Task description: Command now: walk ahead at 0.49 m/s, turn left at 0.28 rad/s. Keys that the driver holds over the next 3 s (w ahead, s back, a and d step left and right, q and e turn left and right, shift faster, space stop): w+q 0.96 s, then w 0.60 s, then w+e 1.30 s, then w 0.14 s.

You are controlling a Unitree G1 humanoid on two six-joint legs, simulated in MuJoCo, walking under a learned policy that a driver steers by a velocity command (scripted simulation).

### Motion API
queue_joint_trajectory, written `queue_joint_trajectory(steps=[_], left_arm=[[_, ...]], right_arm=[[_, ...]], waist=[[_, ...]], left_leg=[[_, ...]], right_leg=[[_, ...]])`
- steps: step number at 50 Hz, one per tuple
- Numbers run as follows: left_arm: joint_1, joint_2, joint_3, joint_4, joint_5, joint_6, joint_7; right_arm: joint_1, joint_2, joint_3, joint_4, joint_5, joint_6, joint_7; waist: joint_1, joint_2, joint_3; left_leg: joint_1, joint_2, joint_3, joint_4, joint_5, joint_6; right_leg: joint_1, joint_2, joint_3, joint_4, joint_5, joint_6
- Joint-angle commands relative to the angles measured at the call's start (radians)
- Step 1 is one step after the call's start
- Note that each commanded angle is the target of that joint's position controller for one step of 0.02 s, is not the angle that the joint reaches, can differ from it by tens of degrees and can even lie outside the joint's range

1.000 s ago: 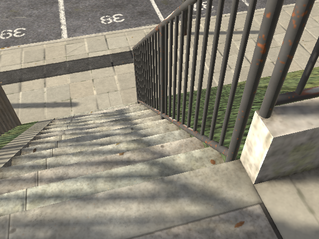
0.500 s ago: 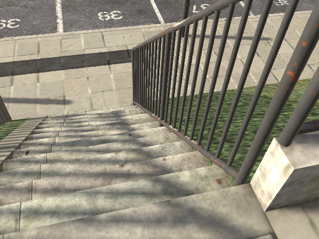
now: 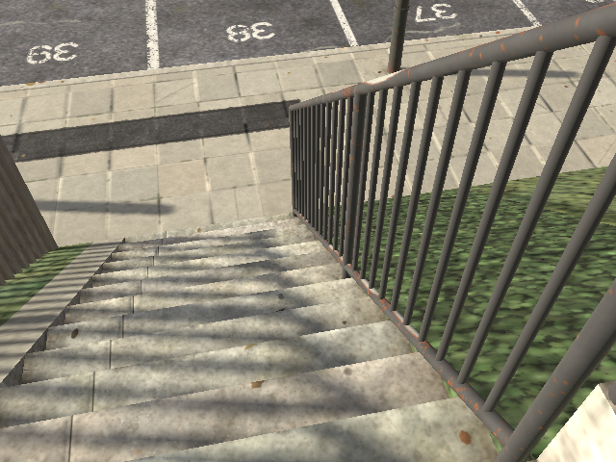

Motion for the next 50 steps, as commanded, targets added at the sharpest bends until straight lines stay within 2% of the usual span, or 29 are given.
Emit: queue_joint_trajectory(steps=[1,6,10,13,14,15,16,17,19,20,22,24,25,26,27,29,34,36,37,38,40,42,44,45,46,47,48,49,50], left_arm=[[0.041,0.081,0.009,-0.040,-0.002,-0.031,0.008],[0.079,0.078,-0.009,-0.053,-0.024,-0.026,0.022],[0.107,0.103,-0.010,-0.047,-0.011,-0.003,0.029],[0.044,0.172,0.009,-0.074,-0.008,0.019,0.047],[0.008,0.160,0.008,-0.085,-0.009,0.033,0.046],[-0.029,0.153,0.013,-0.111,-0.017,0.046,0.047],[0.067,0.034,0.002,-0.132,0.015,0.052,0.044],[0.038,0.075,0.006,-0.184,0.009,0.046,0.028],[-0.042,0.166,0.033,-0.208,-0.019,0.038,0.038],[-0.054,0.154,0.035,-0.210,-0.011,0.054,0.039],[-0.056,0.125,0.034,-0.221,0.018,0.092,0.031],[-0.058,0.110,0.039,-0.223,0.024,0.123,0.019],[-0.032,0.083,0.029,-0.212,0.035,0.130,0.010],[-0.045,0.081,0.030,-0.218,0.028,0.132,0.007],[-0.016,0.098,0.037,-0.197,0.020,0.130,0.002],[-0.125,0.121,0.044,-0.235,0.023,0.130,0.001],[-0.276,0.164,0.062,-0.304,0.027,0.112,0.005],[-0.267,0.177,0.067,-0.316,0.016,0.110,-0.003],[-0.303,0.152,0.055,-0.331,0.025,0.107,-0.008],[-0.290,0.122,0.047,-0.335,0.027,0.106,-0.015],[-0.256,0.091,0.031,-0.341,0.036,0.098,-0.031],[-0.249,0.081,0.021,-0.363,0.018,0.081,-0.034],[-0.230,0.067,0.012,-0.366,-0.008,0.046,-0.026],[-0.165,0.065,0.015,-0.345,-0.016,0.030,-0.018],[-0.036,0.069,0.022,-0.317,-0.027,0.014,-0.003],[0.031,0.092,0.031,-0.280,-0.044,0.014,0.014],[0.093,0.115,0.046,-0.247,-0.025,0.023,0.017],[0.258,0.151,0.059,-0.216,-0.019,0.040,0.010],[0.293,0.161,0.031,-0.233,0.012,0.047,-0.007]], right_arm=[[0.035,-0.022,-0.006,-0.046,0.002,0.025,0.004],[-0.196,0.001,0.017,-0.146,0.004,0.016,0.027],[-0.191,-0.036,0.016,-0.164,-0.004,0.043,0.025],[0.018,-0.091,-0.013,-0.116,-0.007,0.047,0.011],[0.137,-0.105,-0.026,-0.089,-0.007,0.040,0.004],[0.263,-0.181,-0.056,-0.068,-0.008,0.025,-0.012],[0.154,-0.222,-0.055,-0.116,0.012,0.015,-0.013],[0.153,-0.242,-0.068,-0.144,0.037,0.018,0.006],[0.035,-0.153,-0.048,-0.176,0.024,0.023,0.000],[0.014,-0.128,-0.036,-0.181,0.014,0.015,-0.001],[0.034,-0.129,-0.028,-0.184,0.027,-0.001,-0.015],[0.095,-0.144,-0.029,-0.175,0.031,-0.001,-0.025],[0.127,-0.155,-0.036,-0.168,0.020,0.007,-0.028],[0.154,-0.155,-0.035,-0.171,0.021,0.011,-0.032],[0.188,-0.163,-0.036,-0.173,-0.002,0.010,-0.028],[0.180,-0.144,-0.026,-0.200,0.008,0.017,-0.032],[0.324,-0.169,-0.038,-0.162,0.016,-0.006,-0.053],[0.285,-0.161,-0.034,-0.170,0.020,-0.015,-0.054],[0.262,-0.136,-0.025,-0.169,0.020,-0.021,-0.058],[0.234,-0.104,-0.013,-0.175,0.012,-0.027,-0.056],[0.171,-0.118,-0.013,-0.206,0.022,-0.025,-0.050],[0.158,-0.124,-0.010,-0.216,0.008,-0.020,-0.043],[0.196,-0.119,-0.011,-0.195,-0.008,0.009,-0.066],[0.171,-0.114,-0.006,-0.195,-0.016,0.018,-0.069],[0.153,-0.104,-0.002,-0.193,-0.012,0.021,-0.066],[0.184,-0.105,-0.001,-0.177,-0.012,0.028,-0.071],[0.189,-0.121,-0.006,-0.171,-0.011,0.039,-0.071],[0.169,-0.079,-0.008,-0.162,-0.004,0.029,-0.037],[0.294,-0.024,-0.002,-0.205,0.054,0.023,-0.035]], waist=[[-0.033,-0.065,0.047],[0.020,-0.091,0.044],[0.009,-0.107,0.010],[-0.080,-0.151,-0.063],[-0.137,-0.133,-0.106],[-0.210,0.023,-0.134],[-0.035,0.204,-0.131],[-0.100,0.178,-0.236],[-0.021,-0.008,-0.034],[0.013,-0.035,-0.019],[0.038,-0.026,-0.013],[0.030,-0.023,-0.055],[0.025,-0.014,-0.086],[0.016,-0.004,-0.090],[0.002,0.007,-0.123],[-0.010,0.020,-0.068],[-0.060,0.059,-0.018],[-0.037,0.040,-0.002],[-0.045,0.058,-0.005],[-0.037,0.039,-0.012],[-0.017,0.028,-0.036],[-0.044,0.055,-0.019],[-0.075,0.043,0.019],[-0.063,0.044,-0.018],[-0.014,0.007,-0.026],[-0.012,-0.026,0.016],[-0.013,-0.070,-0.019],[0.073,-0.160,-0.135],[-0.015,-0.281,-0.223]], left_leg=[[-0.067,0.039,-0.007,-0.090,0.119,-0.009],[-0.009,-0.011,0.114,-0.402,0.323,0.001],[0.082,-0.066,0.162,-0.402,0.216,0.039],[0.277,-0.129,0.168,-0.428,0.012,0.094],[0.383,-0.130,0.137,-0.511,0.008,0.129],[0.507,-0.025,-0.035,-0.675,0.140,0.191],[0.675,0.199,-0.411,-0.624,0.569,0.251],[0.712,0.272,-0.619,-0.755,0.508,0.423],[0.442,0.232,-0.447,-0.816,0.421,0.346],[0.369,0.178,-0.380,-0.824,0.416,0.299],[0.288,0.090,-0.293,-0.827,0.446,0.236],[0.338,0.054,-0.256,-0.785,0.639,0.224],[0.337,0.047,-0.233,-0.750,0.743,0.223],[0.336,0.039,-0.230,-0.742,0.765,0.217],[0.349,0.043,-0.257,-0.722,0.701,0.213],[0.328,0.032,-0.306,-0.700,0.607,0.202],[0.554,0.047,-0.450,-0.575,0.500,0.211],[0.431,0.006,-0.438,-0.535,0.420,0.218],[0.338,-0.023,-0.435,-0.515,0.247,0.202],[0.241,-0.057,-0.443,-0.478,0.176,0.195],[0.076,-0.096,-0.412,-0.422,0.062,0.175],[0.035,-0.128,-0.413,-0.367,0.047,0.159],[0.128,-0.149,-0.434,-0.268,0.001,0.148],[0.126,-0.159,-0.443,-0.178,0.036,0.151],[0.136,-0.192,-0.416,-0.023,0.088,0.154],[0.264,-0.211,-0.342,0.137,0.089,0.151],[0.202,-0.204,-0.295,0.315,0.054,0.147],[-0.097,-0.288,-0.234,0.686,-0.381,0.119],[-0.426,-0.300,-0.125,1.071,-0.724,0.070]], right_leg=[[-0.059,-0.288,0.177,-0.228,0.271,-0.066],[-0.013,-0.251,0.021,-0.192,0.542,0.015],[0.091,-0.290,-0.046,-0.056,0.767,0.031],[0.096,-0.318,-0.065,0.239,1.004,0.024],[0.054,-0.317,-0.062,0.431,0.898,0.024],[-0.078,-0.233,-0.095,0.824,0.560,0.060],[-0.429,-0.084,-0.008,1.098,-0.369,0.092],[-0.578,-0.040,0.154,1.187,-0.326,0.121],[-0.567,-0.142,0.199,1.047,-0.182,0.143],[-0.513,-0.165,0.203,0.951,-0.179,0.154],[-0.427,-0.175,0.187,0.802,-0.136,0.168],[-0.435,-0.162,0.174,0.735,-0.091,0.176],[-0.426,-0.151,0.149,0.752,-0.071,0.180],[-0.437,-0.154,0.147,0.743,-0.041,0.176],[-0.434,-0.141,0.138,0.801,0.075,0.148],[-0.521,-0.147,0.157,0.817,0.109,0.133],[-0.786,-0.136,0.263,0.647,0.147,0.150],[-0.703,-0.119,0.257,0.520,0.254,0.160],[-0.626,-0.103,0.232,0.470,0.378,0.161],[-0.547,-0.083,0.215,0.451,0.488,0.156],[-0.345,-0.055,0.198,0.387,0.595,0.136],[-0.233,-0.030,0.190,0.278,0.550,0.128],[-0.199,-0.070,0.245,0.053,0.594,0.123],[-0.107,-0.070,0.222,0.073,0.675,0.123],[-0.026,-0.103,0.238,-0.034,0.743,0.116],[-0.066,-0.177,0.267,-0.326,0.756,0.120],[0.087,-0.197,0.224,-0.328,0.743,0.117],[0.423,-0.254,0.275,-0.028,0.802,0.080],[0.670,-0.424,0.382,0.429,1.205,0.014]])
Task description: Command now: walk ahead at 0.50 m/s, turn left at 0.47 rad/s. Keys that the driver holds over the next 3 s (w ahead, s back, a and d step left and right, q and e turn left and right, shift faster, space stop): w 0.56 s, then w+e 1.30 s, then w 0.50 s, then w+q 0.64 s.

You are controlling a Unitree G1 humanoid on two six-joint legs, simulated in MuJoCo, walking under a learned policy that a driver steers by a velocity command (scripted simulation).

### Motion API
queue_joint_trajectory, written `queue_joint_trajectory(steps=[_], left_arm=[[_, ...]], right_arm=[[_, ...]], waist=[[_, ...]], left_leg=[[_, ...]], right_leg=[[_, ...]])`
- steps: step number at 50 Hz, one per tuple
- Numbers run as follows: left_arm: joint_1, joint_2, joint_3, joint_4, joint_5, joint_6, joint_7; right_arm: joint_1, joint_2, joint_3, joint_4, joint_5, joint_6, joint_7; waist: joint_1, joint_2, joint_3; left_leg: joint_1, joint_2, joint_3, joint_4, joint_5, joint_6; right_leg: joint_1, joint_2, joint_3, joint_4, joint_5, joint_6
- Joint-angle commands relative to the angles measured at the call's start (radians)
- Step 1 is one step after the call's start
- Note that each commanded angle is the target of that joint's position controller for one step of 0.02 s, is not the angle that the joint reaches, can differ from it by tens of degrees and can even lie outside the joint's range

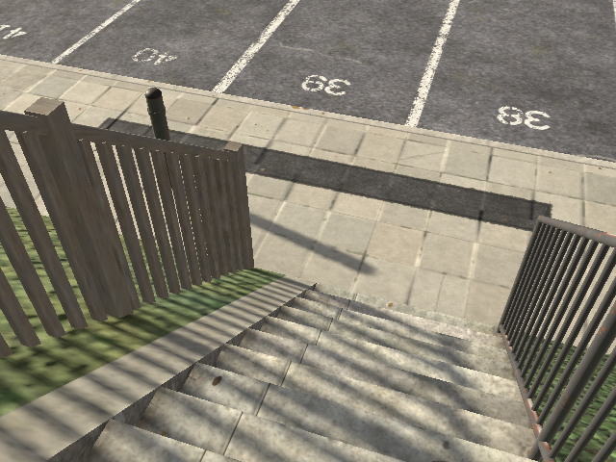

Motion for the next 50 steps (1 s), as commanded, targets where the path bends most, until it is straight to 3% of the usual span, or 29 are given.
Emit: queue_joint_trajectory(steps=[1,2,3,4,5,7,9,11,12,14,18,20,23,24,27,29,30,31,32,33,34,35,36,37,38,40,43,46,50], left_arm=[[0.416,0.170,0.036,0.058,-0.002,0.014,-0.025],[0.452,0.147,0.035,0.078,-0.020,0.007,-0.030],[0.401,0.213,0.049,0.079,-0.027,-0.001,-0.015],[0.354,0.204,0.040,0.112,-0.030,-0.012,-0.006],[0.322,0.147,0.007,0.131,-0.008,-0.021,-0.007],[0.330,0.088,-0.032,0.173,0.009,-0.041,-0.012],[0.232,0.070,-0.053,0.150,-0.007,-0.049,-0.008],[0.252,0.144,-0.033,0.172,-0.019,-0.045,-0.004],[0.248,0.164,-0.025,0.172,-0.019,-0.039,-0.004],[0.355,0.113,-0.031,0.221,-0.017,-0.025,0.006],[0.557,0.102,-0.025,0.264,0.040,-0.026,0.029],[0.528,0.059,-0.035,0.259,0.027,-0.036,0.048],[0.345,0.044,-0.047,0.201,0.010,-0.045,0.019],[0.355,0.045,-0.045,0.209,0.003,-0.050,0.006],[0.422,0.056,-0.031,0.243,0.044,-0.018,0.026],[0.323,0.103,-0.021,0.259,0.040,-0.002,0.034],[0.296,0.118,-0.009,0.265,0.020,-0.002,0.023],[0.319,0.105,0.010,0.257,-0.003,0.002,0.021],[0.526,0.026,-0.008,0.246,-0.041,0.001,0.036],[0.512,0.034,-0.015,0.243,-0.035,0.003,0.048],[0.427,0.045,-0.007,0.247,-0.005,0.015,0.050],[0.332,0.096,0.007,0.238,0.010,0.028,0.037],[0.345,0.035,-0.002,0.217,0.037,0.043,0.033],[0.312,0.053,0.003,0.226,0.043,0.068,0.025],[0.225,0.021,0.000,0.197,0.041,0.083,0.019],[0.247,0.026,0.007,0.238,0.046,0.096,0.003],[0.127,0.044,0.024,0.189,0.044,0.081,-0.009],[-0.013,0.009,0.006,0.120,0.035,0.076,-0.023],[-0.145,0.015,-0.002,0.083,0.029,0.067,-0.034]], right_arm=[[0.163,-0.020,0.004,-0.039,0.051,-0.013,-0.002],[0.094,-0.037,0.003,-0.020,0.009,-0.008,-0.009],[-0.010,-0.098,-0.011,-0.063,-0.013,-0.003,-0.014],[-0.187,-0.120,-0.013,-0.085,-0.044,0.012,-0.014],[-0.257,-0.107,-0.009,-0.089,-0.042,0.027,-0.011],[-0.217,-0.043,-0.005,-0.045,-0.015,0.038,0.010],[-0.211,0.009,0.011,-0.033,-0.012,0.041,0.037],[-0.153,0.022,-0.001,0.047,-0.045,0.032,0.056],[-0.137,0.003,-0.011,0.069,-0.042,0.033,0.051],[-0.292,-0.024,-0.021,0.036,-0.040,0.031,0.047],[-0.531,-0.019,-0.036,-0.010,-0.017,-0.004,0.037],[-0.567,0.001,-0.025,-0.039,-0.025,-0.041,0.051],[-0.540,0.056,-0.001,-0.042,-0.008,-0.042,0.103],[-0.557,0.062,0.005,-0.046,0.003,-0.030,0.102],[-0.496,0.013,-0.002,-0.022,0.021,-0.028,0.067],[-0.049,-0.089,-0.048,0.107,0.007,-0.030,0.042],[0.106,-0.120,-0.065,0.172,-0.016,-0.026,0.046],[0.154,-0.155,-0.076,0.181,-0.032,-0.024,0.050],[0.147,-0.139,-0.046,0.182,-0.033,-0.038,0.072],[0.148,-0.119,-0.043,0.166,-0.003,-0.038,0.084],[0.115,-0.101,-0.042,0.160,0.003,-0.048,0.086],[-0.003,-0.041,-0.016,0.119,0.005,-0.061,0.080],[0.028,-0.094,-0.031,0.145,0.020,-0.083,0.065],[0.040,-0.055,-0.021,0.165,0.028,-0.082,0.061],[0.016,-0.040,-0.013,0.166,0.026,-0.086,0.057],[0.025,-0.096,-0.027,0.154,-0.010,-0.090,0.052],[0.023,-0.037,-0.015,0.181,0.023,-0.116,0.044],[-0.004,-0.019,0.000,0.173,0.014,-0.107,0.028],[0.054,-0.049,0.001,0.159,-0.009,-0.094,0.020]], waist=[[0.066,-0.181,-0.151],[0.089,-0.066,-0.070],[0.100,-0.095,-0.036],[0.105,-0.022,0.124],[0.082,0.086,0.257],[0.021,0.096,0.315],[-0.036,0.021,0.272],[-0.016,-0.070,0.142],[-0.019,-0.107,0.109],[0.061,-0.111,0.188],[0.204,-0.066,0.225],[0.179,-0.020,0.251],[0.153,0.028,0.227],[0.183,-0.008,0.244],[0.250,-0.015,0.280],[0.025,-0.025,0.070],[-0.061,0.055,0.037],[-0.074,0.273,0.075],[0.078,0.235,-0.083],[0.040,0.210,-0.115],[0.031,0.169,-0.005],[0.063,0.049,0.046],[0.093,0.312,0.016],[0.118,0.230,0.108],[0.118,0.198,0.164],[0.141,0.119,0.108],[0.128,0.152,0.100],[0.108,0.115,0.138],[0.033,0.082,0.229]], left_leg=[[-0.793,0.119,0.029,0.728,-0.046,-0.012],[-0.831,0.143,0.070,0.739,0.067,-0.018],[-0.868,0.153,0.095,0.698,0.192,-0.055],[-0.920,0.213,0.012,0.620,0.254,-0.067],[-0.911,0.233,-0.031,0.478,0.336,-0.075],[-0.851,0.220,-0.055,0.233,0.544,-0.088],[-0.626,0.199,0.010,-0.143,0.811,-0.126],[-0.398,0.245,0.074,-0.269,1.064,-0.119],[-0.386,0.261,0.115,-0.277,1.139,-0.112],[-0.622,0.305,0.067,-0.357,1.132,-0.103],[-0.904,0.284,0.008,-0.598,1.055,-0.114],[-0.850,0.310,-0.007,-0.780,1.189,-0.128],[-0.240,0.306,0.196,-0.955,1.492,-0.105],[-0.153,0.310,0.215,-0.980,1.455,-0.111],[-0.198,0.356,0.179,-1.269,1.350,-0.099],[0.200,0.384,0.164,-1.250,1.438,-0.078],[0.429,0.370,0.201,-1.303,1.434,-0.085],[0.577,0.477,0.125,-1.326,1.558,-0.044],[0.857,0.675,0.006,-0.845,2.107,-0.029],[0.847,0.722,-0.043,-0.895,1.930,0.007],[0.646,0.696,-0.056,-0.974,1.657,0.045],[0.395,0.576,0.020,-1.046,1.395,-0.025],[0.271,0.681,-0.091,-1.030,1.320,0.071],[0.085,0.663,-0.059,-1.070,1.303,0.070],[-0.108,0.637,-0.017,-1.085,1.176,0.074],[-0.105,0.629,-0.020,-1.028,1.154,0.047],[-0.049,0.547,0.034,-0.950,0.869,-0.058],[-0.197,0.524,0.106,-0.887,0.510,-0.055],[-0.240,0.526,0.180,-0.779,0.452,-0.045]], right_leg=[[0.745,-0.406,0.280,0.484,0.776,-0.147],[0.579,-0.382,0.281,0.355,0.545,-0.180],[0.452,-0.445,0.479,0.172,0.142,-0.318],[0.253,-0.484,0.568,0.082,-0.059,-0.382],[0.055,-0.415,0.480,0.071,-0.179,-0.338],[-0.160,-0.281,0.327,0.172,-0.129,-0.194],[-0.393,-0.174,0.177,0.146,-0.107,-0.102],[-0.355,-0.181,0.205,0.145,-0.071,-0.121],[-0.288,-0.176,0.195,0.167,-0.046,-0.122],[-0.057,-0.176,0.246,0.250,-0.176,-0.144],[0.264,-0.192,0.372,0.330,-0.353,-0.202],[0.230,-0.197,0.327,0.387,-0.305,-0.208],[-0.239,-0.129,0.172,0.351,-0.457,-0.157],[-0.264,-0.122,0.135,0.367,-0.432,-0.146],[0.037,-0.091,0.126,0.571,-0.199,-0.132],[0.001,-0.114,0.110,1.011,0.069,-0.149],[-0.149,-0.048,0.054,1.281,-0.026,-0.129],[-0.403,0.135,-0.031,1.668,-0.855,-0.097],[-0.650,0.077,0.073,1.677,-1.010,-0.077],[-0.743,0.003,0.085,1.543,-0.918,-0.064],[-0.769,-0.013,0.067,1.507,-0.828,-0.062],[-0.653,-0.021,0.043,1.361,-0.662,-0.068],[-0.631,-0.038,0.074,1.336,-0.528,-0.061],[-0.583,-0.053,0.084,1.187,-0.413,-0.032],[-0.496,-0.036,0.067,1.071,-0.303,0.008],[-0.493,-0.018,0.041,1.107,-0.160,0.000],[-0.559,-0.038,0.109,0.833,0.177,-0.051],[-0.424,0.005,0.056,0.635,0.460,-0.037],[-0.282,0.035,-0.088,0.469,0.466,-0.049]])
Over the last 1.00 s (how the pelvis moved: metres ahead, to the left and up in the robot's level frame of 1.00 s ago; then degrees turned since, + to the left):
0.45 0.08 -0.17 33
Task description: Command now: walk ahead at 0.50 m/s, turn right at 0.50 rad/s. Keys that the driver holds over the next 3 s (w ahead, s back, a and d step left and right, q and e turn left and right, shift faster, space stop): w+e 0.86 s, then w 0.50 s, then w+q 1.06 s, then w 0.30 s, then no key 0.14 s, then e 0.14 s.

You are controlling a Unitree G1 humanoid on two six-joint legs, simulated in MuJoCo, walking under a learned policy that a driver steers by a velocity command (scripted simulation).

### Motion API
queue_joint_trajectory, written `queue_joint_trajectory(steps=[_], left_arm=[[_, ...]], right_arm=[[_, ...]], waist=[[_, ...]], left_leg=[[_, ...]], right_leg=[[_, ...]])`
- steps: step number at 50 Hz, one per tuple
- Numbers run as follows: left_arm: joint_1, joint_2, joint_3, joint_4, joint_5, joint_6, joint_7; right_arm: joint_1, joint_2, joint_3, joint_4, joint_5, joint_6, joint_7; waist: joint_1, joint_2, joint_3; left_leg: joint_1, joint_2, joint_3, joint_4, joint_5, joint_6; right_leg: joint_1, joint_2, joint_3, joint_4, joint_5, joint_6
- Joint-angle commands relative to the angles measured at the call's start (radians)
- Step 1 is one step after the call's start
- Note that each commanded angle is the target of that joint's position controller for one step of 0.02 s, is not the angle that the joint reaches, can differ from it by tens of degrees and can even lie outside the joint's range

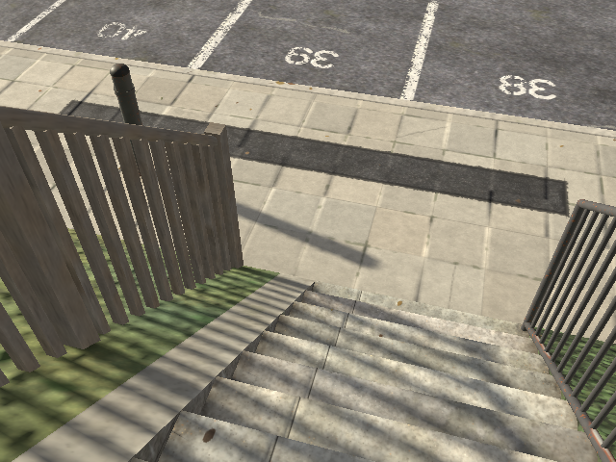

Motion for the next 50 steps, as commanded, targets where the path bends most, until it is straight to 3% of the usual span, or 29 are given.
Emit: queue_joint_trajectory(steps=[1,2,3,4,6,7,8,9,10,11,13,15,18,20,23,28,29,32,33,34,35,37,38,39,40,41,43,46,50], left_arm=[[-0.136,0.011,-0.011,-0.082,-0.010,-0.015,-0.007],[-0.178,0.004,-0.021,-0.097,-0.033,-0.025,-0.011],[-0.142,0.014,-0.011,-0.101,-0.020,-0.026,-0.007],[-0.053,0.037,-0.005,-0.069,-0.052,-0.041,-0.007],[0.298,0.108,0.035,0.055,-0.035,-0.040,-0.008],[0.342,0.164,0.059,0.079,-0.041,-0.037,-0.011],[0.376,0.212,0.047,0.094,-0.045,-0.037,-0.020],[0.358,0.206,0.044,0.062,-0.076,-0.029,-0.020],[0.363,0.189,0.035,0.058,-0.082,-0.017,-0.015],[0.375,0.233,0.041,0.068,-0.044,-0.009,0.009],[0.272,0.121,-0.008,0.050,-0.023,-0.027,0.014],[0.160,0.039,-0.050,-0.008,-0.031,-0.062,0.028],[0.175,0.126,-0.025,0.008,-0.050,-0.071,0.039],[0.249,0.096,-0.029,0.039,-0.057,-0.078,0.045],[0.243,0.065,-0.036,-0.002,-0.058,-0.079,0.068],[0.259,0.037,-0.034,-0.030,-0.023,-0.071,0.050],[0.222,0.052,-0.031,-0.024,-0.029,-0.072,0.044],[0.300,0.053,-0.030,-0.009,-0.001,-0.040,0.071],[0.222,0.099,-0.018,-0.001,0.006,-0.026,0.058],[0.266,0.068,-0.013,-0.010,-0.016,-0.035,0.036],[0.382,-0.001,-0.017,-0.036,-0.069,-0.048,0.026],[0.298,0.040,-0.024,-0.069,-0.050,-0.046,0.056],[0.130,0.079,-0.013,-0.117,-0.015,-0.043,0.057],[0.017,0.093,-0.006,-0.120,0.009,-0.021,0.048],[0.003,0.065,-0.009,-0.144,0.007,0.003,0.046],[-0.042,0.036,-0.011,-0.157,0.011,0.010,0.051],[0.018,-0.013,-0.026,-0.114,-0.007,0.015,0.036],[0.116,-0.046,-0.023,-0.005,0.007,0.009,0.027],[-0.152,0.007,-0.008,-0.044,-0.010,-0.038,0.004]], right_arm=[[-0.037,-0.116,-0.011,-0.081,-0.019,-0.007,-0.011],[0.000,-0.121,-0.014,-0.072,-0.022,0.010,-0.024],[-0.008,-0.162,-0.021,-0.071,-0.031,0.021,-0.028],[-0.015,-0.165,-0.025,-0.059,-0.049,0.041,-0.040],[-0.081,-0.175,-0.029,-0.053,-0.040,0.052,-0.047],[-0.095,-0.124,-0.033,-0.073,-0.036,0.061,-0.045],[-0.047,-0.044,-0.016,-0.129,-0.026,0.055,-0.031],[-0.050,-0.082,-0.009,-0.190,-0.012,0.046,-0.017],[-0.109,-0.105,-0.017,-0.198,-0.015,0.049,-0.014],[-0.153,-0.074,-0.001,-0.225,-0.027,0.049,-0.018],[-0.255,-0.096,-0.010,-0.220,-0.052,0.076,-0.017],[-0.338,-0.069,-0.003,-0.249,-0.048,0.098,-0.001],[-0.181,-0.034,0.000,-0.169,-0.060,0.107,-0.006],[-0.264,-0.125,-0.039,-0.183,-0.048,0.084,0.005],[-0.442,-0.094,-0.026,-0.244,-0.054,0.066,0.026],[-0.489,-0.041,-0.017,-0.320,-0.014,0.038,0.020],[-0.418,-0.045,-0.025,-0.287,-0.026,0.031,0.020],[-0.273,-0.082,-0.040,-0.276,0.031,0.014,0.000],[-0.104,-0.097,-0.058,-0.222,0.030,0.024,0.003],[0.024,-0.135,-0.066,-0.184,0.012,0.027,-0.002],[0.097,-0.189,-0.068,-0.203,-0.016,0.037,0.010],[0.162,-0.182,-0.062,-0.194,0.022,0.048,0.053],[0.109,-0.210,-0.069,-0.199,0.001,0.025,0.050],[0.050,-0.155,-0.056,-0.188,0.005,0.029,0.036],[0.060,-0.170,-0.050,-0.175,0.004,0.012,0.034],[0.028,-0.094,-0.017,-0.158,-0.009,-0.005,0.039],[-0.044,-0.037,0.015,-0.162,-0.001,-0.014,0.028],[0.045,-0.137,0.003,-0.112,-0.001,-0.014,0.014],[0.036,-0.089,0.018,-0.088,0.011,-0.010,-0.001]], waist=[[-0.035,0.076,0.179],[-0.076,0.066,0.231],[-0.060,0.096,0.187],[-0.028,0.091,0.189],[0.134,0.078,-0.048],[0.166,-0.152,-0.021],[0.069,-0.299,-0.056],[0.074,-0.181,-0.194],[0.086,-0.060,-0.190],[0.083,-0.085,-0.143],[0.010,0.022,0.041],[-0.047,0.047,0.127],[-0.097,-0.085,-0.002],[-0.042,-0.080,0.039],[0.015,-0.013,0.069],[0.119,-0.098,0.119],[0.099,-0.150,0.062],[0.106,-0.047,0.122],[0.000,-0.047,0.026],[-0.029,0.074,-0.005],[0.024,0.252,-0.194],[-0.063,0.208,-0.224],[-0.071,0.159,-0.150],[-0.055,0.059,-0.013],[-0.034,0.170,0.064],[0.013,0.074,0.157],[0.096,0.094,0.175],[0.087,0.154,0.049],[0.021,0.076,0.108]], left_leg=[[-0.243,0.226,-0.200,-0.225,0.416,0.060],[-0.114,0.240,-0.207,-0.186,0.504,0.069],[-0.138,0.265,-0.216,-0.111,0.653,0.085],[-0.030,0.283,-0.219,0.024,0.665,0.095],[-0.137,0.232,-0.109,0.477,0.944,0.104],[-0.285,0.061,-0.029,0.995,0.393,0.069],[-0.762,-0.002,-0.042,1.223,-0.118,0.032],[-0.895,0.026,-0.109,1.174,-0.067,0.021],[-0.969,0.022,-0.141,1.112,-0.040,-0.008],[-1.035,0.059,-0.245,0.949,0.072,-0.015],[-0.985,0.088,-0.282,0.666,0.418,-0.058],[-0.775,0.052,-0.235,0.358,0.671,-0.125],[-0.478,0.026,-0.211,0.328,0.881,-0.125],[-0.556,0.042,-0.263,0.088,1.066,-0.091],[-0.452,0.004,-0.258,-0.225,1.314,-0.085],[-0.246,-0.041,-0.259,-0.595,1.162,-0.077],[-0.130,-0.042,-0.279,-0.403,1.263,-0.058],[-0.095,0.052,-0.342,-0.968,1.108,-0.029],[0.199,0.029,-0.228,-0.834,1.169,-0.051],[0.460,0.105,-0.314,-0.821,1.299,-0.011],[0.852,0.317,-0.431,-0.342,1.807,0.040],[0.789,0.384,-0.464,-0.337,1.552,0.059],[0.608,0.415,-0.583,-0.479,1.062,0.170],[0.358,0.345,-0.579,-0.581,0.787,0.145],[0.188,0.396,-0.629,-0.592,0.855,0.172],[0.054,0.309,-0.519,-0.520,0.867,0.087],[-0.277,0.227,-0.340,-0.558,0.794,-0.004],[-0.212,0.242,-0.373,-0.500,0.964,0.007],[-0.074,0.174,-0.331,-0.410,0.456,0.019]], right_leg=[[0.160,0.016,-0.123,-0.097,0.004,-0.016],[0.084,-0.030,-0.091,-0.297,-0.102,-0.019],[0.204,0.009,-0.188,-0.164,-0.180,-0.032],[0.178,-0.099,-0.046,-0.435,-0.282,-0.069],[0.671,-0.001,-0.212,-0.350,-0.229,-0.103],[0.736,-0.093,-0.003,-0.547,-0.199,-0.186],[1.022,-0.193,0.085,-0.058,0.431,-0.189],[1.105,-0.276,0.232,-0.067,0.508,-0.244],[1.017,-0.328,0.321,-0.158,0.247,-0.290],[0.873,-0.414,0.484,-0.313,-0.472,-0.357],[0.545,-0.304,0.451,-0.352,-0.849,-0.273],[0.155,-0.196,0.373,-0.382,-0.764,-0.203],[0.087,-0.137,0.337,-0.305,-0.406,-0.185],[0.234,-0.082,0.352,-0.225,-0.615,-0.191],[0.189,-0.034,0.382,-0.137,-0.922,-0.195],[0.230,0.042,0.352,0.034,-0.743,-0.186],[0.174,0.020,0.394,0.119,-0.711,-0.193],[0.384,0.077,0.367,0.339,-0.555,-0.184],[0.228,0.086,0.342,0.505,-0.548,-0.197],[0.003,0.157,0.245,0.830,-0.838,-0.147],[-0.317,0.207,0.114,1.278,-1.509,-0.092],[-0.561,0.111,0.023,1.370,-1.317,-0.086],[-0.607,0.051,0.009,1.309,-1.131,-0.077],[-0.594,0.031,0.012,1.248,-1.029,-0.066],[-0.564,0.009,0.003,1.235,-1.020,-0.044],[-0.591,-0.003,0.098,1.054,-0.799,-0.028],[-0.358,0.023,0.052,0.703,-0.552,0.025],[-0.192,0.058,0.025,0.608,-0.305,0.015],[-0.242,0.052,0.069,0.133,0.035,-0.007]])
Over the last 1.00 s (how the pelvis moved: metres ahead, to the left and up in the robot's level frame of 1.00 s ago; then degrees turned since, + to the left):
0.45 0.07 -0.31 -6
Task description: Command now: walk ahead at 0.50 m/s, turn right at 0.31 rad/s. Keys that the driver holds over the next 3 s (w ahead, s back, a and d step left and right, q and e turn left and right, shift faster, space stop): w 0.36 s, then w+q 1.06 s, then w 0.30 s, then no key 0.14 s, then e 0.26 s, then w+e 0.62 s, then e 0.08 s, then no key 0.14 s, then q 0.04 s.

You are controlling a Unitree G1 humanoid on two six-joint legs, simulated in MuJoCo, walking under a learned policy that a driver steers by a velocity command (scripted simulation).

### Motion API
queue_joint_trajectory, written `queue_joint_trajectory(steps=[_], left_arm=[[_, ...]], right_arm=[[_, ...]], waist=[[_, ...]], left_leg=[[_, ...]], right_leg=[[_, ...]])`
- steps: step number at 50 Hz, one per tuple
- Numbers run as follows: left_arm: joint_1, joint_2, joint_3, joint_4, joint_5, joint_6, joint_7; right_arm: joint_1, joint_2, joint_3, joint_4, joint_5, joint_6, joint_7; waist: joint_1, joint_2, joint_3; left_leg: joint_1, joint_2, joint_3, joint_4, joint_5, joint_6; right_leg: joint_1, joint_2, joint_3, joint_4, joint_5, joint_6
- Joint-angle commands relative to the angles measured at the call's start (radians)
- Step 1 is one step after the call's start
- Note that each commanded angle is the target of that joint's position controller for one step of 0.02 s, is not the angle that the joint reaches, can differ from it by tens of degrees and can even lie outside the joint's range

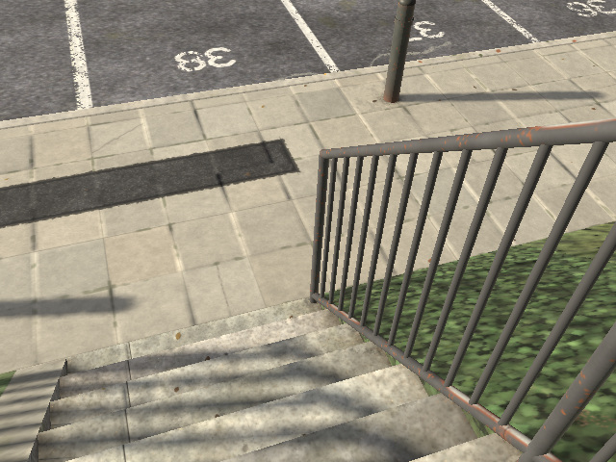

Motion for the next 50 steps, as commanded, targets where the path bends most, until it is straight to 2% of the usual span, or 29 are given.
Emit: queue_joint_trajectory(steps=[1,3,7,8,9,11,12,13,14,16,17,19,22,25,28,34,35,36,37,38,39,40,41,42,43,45,46,48,50], left_arm=[[-0.139,0.036,0.005,-0.051,-0.001,-0.033,-0.025],[-0.206,0.013,-0.003,-0.068,-0.012,-0.036,-0.043],[-0.297,0.012,-0.016,-0.104,-0.052,-0.062,-0.035],[-0.253,0.038,-0.010,-0.087,-0.046,-0.067,-0.028],[-0.141,0.069,-0.001,-0.053,-0.047,-0.058,-0.017],[0.320,0.158,0.038,0.117,-0.035,-0.041,-0.005],[0.373,0.175,0.050,0.132,-0.010,-0.039,-0.008],[0.448,0.190,0.045,0.171,-0.013,-0.041,-0.023],[0.422,0.164,0.023,0.133,-0.040,-0.047,-0.036],[0.374,0.178,0.027,0.123,-0.052,-0.042,-0.015],[0.306,0.146,0.015,0.116,-0.043,-0.056,-0.004],[0.222,0.065,-0.027,0.091,-0.023,-0.078,0.006],[0.284,0.136,-0.006,0.100,-0.018,-0.113,-0.002],[0.268,0.083,-0.012,0.120,-0.051,-0.136,0.013],[0.268,0.100,-0.014,0.112,-0.038,-0.129,0.019],[0.368,0.125,-0.009,0.114,-0.002,-0.093,0.045],[0.358,0.147,-0.003,0.135,0.025,-0.073,0.065],[0.341,0.178,0.006,0.141,0.016,-0.069,0.061],[0.382,0.138,-0.005,0.134,0.016,-0.056,0.066],[0.376,0.130,0.003,0.142,0.022,-0.045,0.076],[0.381,0.050,-0.005,0.130,0.004,-0.061,0.052],[0.392,0.069,-0.014,0.053,-0.016,-0.066,0.037],[0.259,0.114,-0.007,-0.008,-0.018,-0.069,0.030],[0.151,0.084,-0.019,-0.038,-0.007,-0.074,0.028],[0.098,0.129,-0.003,-0.032,0.010,-0.058,0.030],[0.134,0.088,-0.002,0.006,0.019,-0.028,0.026],[0.038,0.066,-0.014,-0.054,0.023,-0.014,0.019],[0.155,0.019,-0.022,0.010,0.042,-0.004,0.022],[0.166,0.118,0.014,0.017,0.020,-0.023,0.018]], right_arm=[[-0.070,-0.120,-0.016,-0.069,-0.009,-0.017,-0.015],[-0.079,-0.116,-0.019,-0.064,-0.019,0.001,-0.021],[0.056,-0.069,-0.015,0.009,-0.060,0.021,-0.027],[0.063,-0.084,-0.023,0.026,-0.055,0.027,-0.031],[0.048,-0.116,-0.034,0.030,-0.062,0.038,-0.038],[-0.056,-0.133,-0.041,0.035,-0.046,0.029,-0.034],[-0.030,-0.138,-0.055,0.027,-0.031,0.034,-0.026],[0.030,-0.076,-0.059,0.011,-0.021,0.032,-0.024],[0.065,-0.106,-0.055,-0.035,0.010,0.029,-0.030],[-0.053,-0.112,-0.063,-0.064,-0.030,0.049,-0.029],[-0.136,-0.111,-0.061,-0.084,-0.056,0.047,-0.028],[-0.185,-0.050,-0.048,-0.079,-0.054,0.072,-0.010],[-0.079,-0.045,-0.059,-0.008,-0.049,0.111,0.001],[-0.281,-0.081,-0.068,-0.085,-0.051,0.098,0.012],[-0.380,-0.071,-0.065,-0.125,-0.053,0.094,0.024],[-0.536,-0.062,-0.046,-0.178,-0.010,0.060,0.036],[-0.463,-0.073,-0.056,-0.165,0.004,0.048,0.036],[-0.305,-0.096,-0.070,-0.110,-0.005,0.049,0.030],[-0.238,-0.116,-0.076,-0.073,-0.002,0.043,0.029],[-0.084,-0.165,-0.101,-0.019,-0.006,0.040,0.037],[0.041,-0.239,-0.111,0.038,-0.005,0.049,0.050],[0.019,-0.242,-0.103,0.005,0.023,0.062,0.053],[0.030,-0.263,-0.108,-0.014,0.034,0.082,0.044],[0.023,-0.290,-0.115,-0.007,0.010,0.098,0.027],[-0.028,-0.228,-0.092,-0.029,-0.001,0.094,0.021],[-0.087,-0.124,-0.044,-0.031,-0.022,0.062,0.015],[-0.210,-0.080,-0.018,-0.084,-0.005,0.037,-0.002],[-0.202,-0.158,-0.036,-0.073,-0.009,0.026,-0.012],[-0.178,-0.156,-0.044,-0.064,0.011,0.020,-0.019]], waist=[[0.015,0.093,0.130],[-0.020,0.099,0.166],[-0.154,0.132,0.236],[-0.153,0.099,0.257],[-0.108,0.127,0.234],[0.112,0.107,-0.003],[0.155,-0.144,0.012],[0.104,-0.258,-0.091],[0.083,-0.188,-0.184],[0.067,-0.123,-0.096],[0.046,-0.079,-0.051],[-0.034,-0.046,0.110],[-0.087,-0.090,0.033],[-0.059,-0.063,0.083],[-0.024,-0.036,0.107],[0.117,-0.018,0.259],[0.085,-0.047,0.228],[0.026,-0.051,0.096],[0.030,0.002,0.085],[-0.043,0.100,-0.002],[-0.041,0.302,-0.067],[-0.007,0.239,-0.169],[-0.073,0.161,-0.208],[-0.093,0.183,-0.150],[-0.056,0.070,-0.030],[0.037,0.027,0.084],[0.085,0.002,0.132],[0.117,0.127,0.040],[0.115,0.131,0.033]], left_leg=[[-0.181,0.183,-0.255,-0.249,0.224,0.040],[-0.194,0.169,-0.222,-0.220,0.197,0.071],[0.063,0.162,-0.222,-0.086,0.504,0.106],[0.063,0.170,-0.235,-0.038,0.604,0.115],[0.037,0.195,-0.266,0.049,0.675,0.138],[-0.053,0.148,-0.188,0.488,0.838,0.125],[-0.194,-0.014,-0.100,0.911,0.322,0.092],[-0.600,-0.093,-0.105,1.185,-0.369,0.057],[-0.759,-0.053,-0.206,1.105,-0.301,0.063],[-0.854,-0.001,-0.203,1.013,-0.113,0.051],[-0.827,0.023,-0.293,0.793,0.170,0.021],[-0.544,-0.003,-0.264,0.484,0.430,-0.059],[-0.440,-0.041,-0.215,0.438,0.704,-0.047],[-0.480,-0.023,-0.290,0.131,1.030,-0.025],[-0.363,-0.050,-0.263,0.027,1.157,-0.026],[-0.299,0.018,-0.160,-0.396,0.915,0.025],[-0.242,0.065,-0.179,-0.495,0.877,0.046],[-0.023,-0.002,-0.067,-0.374,0.871,0.060],[-0.036,-0.002,-0.112,-0.608,0.710,0.095],[0.212,0.030,-0.148,-0.676,0.834,0.115],[0.554,0.152,-0.213,-0.210,1.433,0.159],[0.695,0.217,-0.395,-0.092,1.544,0.200],[0.689,0.291,-0.543,-0.229,1.257,0.277],[0.545,0.371,-0.723,-0.396,0.687,0.358],[0.372,0.337,-0.713,-0.429,0.421,0.332],[0.056,0.216,-0.611,-0.360,0.401,0.241],[-0.250,0.140,-0.539,-0.446,0.443,0.212],[-0.370,0.115,-0.539,-0.414,0.701,0.214],[-0.241,0.053,-0.493,-0.326,0.656,0.193]], right_leg=[[0.140,0.006,-0.041,-0.305,0.328,0.001],[0.256,0.000,-0.075,-0.434,0.303,-0.004],[0.273,-0.116,-0.106,-0.807,0.182,-0.007],[0.338,-0.126,-0.124,-0.861,0.138,-0.005],[0.460,-0.171,-0.099,-0.905,0.050,-0.015],[0.912,-0.135,-0.163,-0.852,0.133,-0.051],[1.024,-0.159,-0.158,-1.014,0.096,-0.084],[1.382,-0.298,-0.082,-0.533,0.647,-0.089],[1.446,-0.389,0.038,-0.432,0.640,-0.139],[1.161,-0.456,0.194,-0.653,-0.124,-0.261],[0.968,-0.440,0.228,-0.708,-0.451,-0.248],[0.469,-0.387,0.131,-0.739,-0.275,-0.222],[0.404,-0.306,0.031,-0.630,-0.150,-0.133],[0.395,-0.276,0.026,-0.570,-0.553,-0.073],[0.340,-0.272,0.007,-0.499,-0.746,-0.085],[0.523,-0.292,-0.052,-0.296,-0.480,-0.096],[0.584,-0.323,-0.047,-0.159,-0.421,-0.116],[0.559,-0.314,-0.102,-0.001,-0.239,-0.119],[0.667,-0.281,-0.128,0.187,-0.089,-0.121],[0.541,-0.211,-0.159,0.556,-0.281,-0.120],[0.085,-0.052,-0.280,1.001,-1.161,-0.050],[-0.193,-0.078,-0.226,1.064,-1.144,-0.039],[-0.328,-0.075,-0.204,1.002,-1.083,-0.018],[-0.400,-0.098,-0.119,0.900,-1.030,0.001],[-0.393,-0.157,-0.078,0.721,-0.901,0.018],[-0.284,-0.152,-0.076,0.487,-0.606,0.058],[-0.075,-0.123,-0.113,0.206,-0.436,0.106],[0.191,-0.100,-0.148,0.179,-0.204,0.124],[0.175,-0.121,-0.089,-0.034,-0.016,0.097]])
Over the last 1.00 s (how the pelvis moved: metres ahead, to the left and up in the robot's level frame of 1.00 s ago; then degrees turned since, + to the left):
0.45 -0.06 -0.36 -33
